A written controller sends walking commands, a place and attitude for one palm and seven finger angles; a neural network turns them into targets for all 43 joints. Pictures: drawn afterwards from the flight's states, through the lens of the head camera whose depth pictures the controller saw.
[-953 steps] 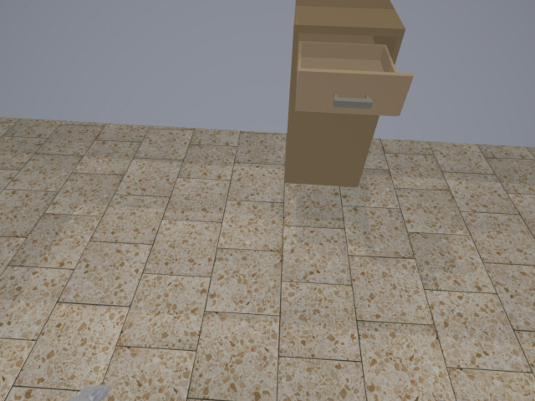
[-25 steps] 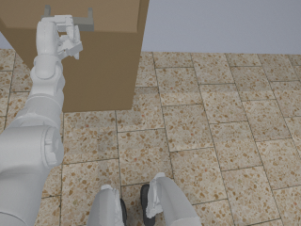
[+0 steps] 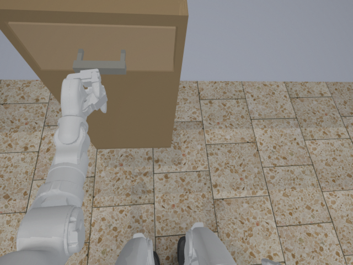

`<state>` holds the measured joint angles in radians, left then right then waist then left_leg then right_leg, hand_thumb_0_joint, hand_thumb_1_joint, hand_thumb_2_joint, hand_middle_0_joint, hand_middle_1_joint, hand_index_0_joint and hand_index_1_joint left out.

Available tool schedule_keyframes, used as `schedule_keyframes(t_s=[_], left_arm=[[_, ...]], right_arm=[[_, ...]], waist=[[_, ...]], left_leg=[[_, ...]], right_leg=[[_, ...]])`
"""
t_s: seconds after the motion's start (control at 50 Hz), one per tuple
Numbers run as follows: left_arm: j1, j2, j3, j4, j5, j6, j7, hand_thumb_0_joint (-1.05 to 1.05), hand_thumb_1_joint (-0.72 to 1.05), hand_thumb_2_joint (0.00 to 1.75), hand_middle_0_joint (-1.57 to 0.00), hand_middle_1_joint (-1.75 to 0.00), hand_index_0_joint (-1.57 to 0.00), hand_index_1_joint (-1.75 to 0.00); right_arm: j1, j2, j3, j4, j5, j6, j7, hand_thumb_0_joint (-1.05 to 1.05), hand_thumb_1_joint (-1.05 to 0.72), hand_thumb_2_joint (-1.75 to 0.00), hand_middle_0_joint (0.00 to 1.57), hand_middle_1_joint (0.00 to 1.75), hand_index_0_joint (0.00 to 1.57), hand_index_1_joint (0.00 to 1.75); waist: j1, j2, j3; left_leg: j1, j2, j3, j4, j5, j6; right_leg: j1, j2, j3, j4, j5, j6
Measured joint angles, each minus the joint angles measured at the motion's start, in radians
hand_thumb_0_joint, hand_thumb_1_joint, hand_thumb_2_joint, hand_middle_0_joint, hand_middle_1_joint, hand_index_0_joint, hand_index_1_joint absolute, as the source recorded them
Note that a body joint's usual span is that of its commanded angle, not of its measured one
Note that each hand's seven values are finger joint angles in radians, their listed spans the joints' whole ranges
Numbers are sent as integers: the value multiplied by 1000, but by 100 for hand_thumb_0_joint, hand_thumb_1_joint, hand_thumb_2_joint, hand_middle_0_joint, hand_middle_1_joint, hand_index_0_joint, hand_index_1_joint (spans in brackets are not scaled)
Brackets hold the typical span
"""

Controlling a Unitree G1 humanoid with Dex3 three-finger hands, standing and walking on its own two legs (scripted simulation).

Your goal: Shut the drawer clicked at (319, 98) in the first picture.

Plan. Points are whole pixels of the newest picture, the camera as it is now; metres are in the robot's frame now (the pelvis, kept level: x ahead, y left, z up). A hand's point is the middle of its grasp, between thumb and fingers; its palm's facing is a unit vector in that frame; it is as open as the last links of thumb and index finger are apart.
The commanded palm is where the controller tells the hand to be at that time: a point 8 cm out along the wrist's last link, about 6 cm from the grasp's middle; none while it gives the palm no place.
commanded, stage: draw the hand back to the body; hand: left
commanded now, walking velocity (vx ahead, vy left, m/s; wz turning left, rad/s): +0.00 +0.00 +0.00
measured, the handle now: (101, 60) +0.58 +0.15 +0.03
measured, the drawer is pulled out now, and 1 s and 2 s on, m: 0.00 0.00 0.00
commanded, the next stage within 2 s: step back with the hand held close in 1.28 s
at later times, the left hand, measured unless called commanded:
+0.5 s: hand (48, 149) +0.32 +0.18 +0.13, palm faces +0.05 -0.99 -0.16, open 3.3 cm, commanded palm +0.29 +0.24 +0.15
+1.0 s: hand out of the picture +0.21 +0.25 +0.23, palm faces +0.35 -0.87 -0.35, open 3.3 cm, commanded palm +0.16 +0.29 +0.25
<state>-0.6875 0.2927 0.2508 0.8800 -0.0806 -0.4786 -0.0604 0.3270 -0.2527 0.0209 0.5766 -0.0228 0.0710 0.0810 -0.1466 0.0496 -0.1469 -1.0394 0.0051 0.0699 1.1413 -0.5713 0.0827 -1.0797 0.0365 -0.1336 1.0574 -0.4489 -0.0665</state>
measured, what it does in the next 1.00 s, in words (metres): rises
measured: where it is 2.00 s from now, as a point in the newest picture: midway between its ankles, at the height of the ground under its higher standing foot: outside the picture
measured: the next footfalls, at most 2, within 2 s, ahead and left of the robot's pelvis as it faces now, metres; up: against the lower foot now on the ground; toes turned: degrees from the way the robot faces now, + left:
none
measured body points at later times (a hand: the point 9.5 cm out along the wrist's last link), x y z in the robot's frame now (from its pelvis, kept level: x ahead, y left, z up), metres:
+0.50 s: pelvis +0.01 +0.00 +0.06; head +0.05 +0.00 +0.51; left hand +0.31 +0.23 +0.14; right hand +0.19 -0.23 -0.03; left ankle -0.03 +0.07 -0.65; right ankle +0.02 -0.08 -0.65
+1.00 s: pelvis +0.02 +0.02 +0.09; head -0.01 +0.00 +0.54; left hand +0.18 +0.29 +0.25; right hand +0.21 -0.19 +0.01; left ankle -0.03 +0.07 -0.65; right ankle +0.02 -0.08 -0.65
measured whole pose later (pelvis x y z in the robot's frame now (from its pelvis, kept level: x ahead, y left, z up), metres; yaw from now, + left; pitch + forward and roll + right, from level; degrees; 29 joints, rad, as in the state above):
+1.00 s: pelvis +0.02 +0.02 +0.09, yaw +2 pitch -3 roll -2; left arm 0.45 0.33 0.20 -0.37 -0.08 -0.06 0.09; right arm 0.21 -0.24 0.06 0.58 0.01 -0.06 -0.03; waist 0.05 0.08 -0.01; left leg -0.07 -0.07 0.03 0.44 -0.31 0.09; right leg -0.13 0.03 -0.09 0.40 -0.22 -0.03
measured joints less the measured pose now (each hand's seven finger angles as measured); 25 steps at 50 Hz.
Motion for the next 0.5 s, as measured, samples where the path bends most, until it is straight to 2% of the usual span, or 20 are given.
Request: schedule_keyframes(t_s=[0.08,0.14,0.26,0.36,0.42,0.5], left_arm=[[187,-28,-36,-194,-46,54,-26,2,90,90,-139,-160,-140,-160],[297,-42,-65,-269,-69,99,-36,2,90,90,-139,-160,-140,-160],[424,-49,-84,-392,-99,133,-40,2,90,90,-140,-160,-140,-160],[543,-54,-118,-533,-118,153,-82,2,90,90,-140,-160,-140,-160],[589,-47,-125,-575,-129,194,-106,2,90,90,-140,-160,-140,-160],[668,-15,-160,-672,-54,297,3,1,90,90,-140,-160,-140,-160]], right_arm=[[7,-2,-11,-25,27,2,-4,1,-91,-90,20,30,19,30],[11,-6,-2,-41,47,-3,-11,1,-91,-90,20,30,19,30],[-32,-12,0,-53,61,-37,-41,1,-91,-90,20,30,20,30],[-61,-21,-6,-61,67,-71,-57,1,-91,-90,20,30,19,30],[-78,-23,4,-66,74,-83,-67,1,-91,-90,20,30,19,30],[-111,-2,15,-67,79,-56,-102,1,-91,-90,20,30,19,30]], waist=[[38,4,-4],[67,-3,-10],[87,-11,5],[109,0,10],[119,3,16],[131,-7,51]], left_leg=[[112,-8,3,-89,36,-8],[208,-21,-8,-163,60,-17],[329,-28,-31,-227,58,-12],[414,-35,-36,-272,77,-11],[460,-41,-36,-299,91,-8],[565,-50,-29,-378,126,-2]], right_leg=[[108,10,26,-87,22,4],[198,13,40,-152,39,6],[318,13,26,-204,46,2],[406,8,24,-249,61,8],[452,3,26,-271,71,11],[550,-1,37,-335,99,12]])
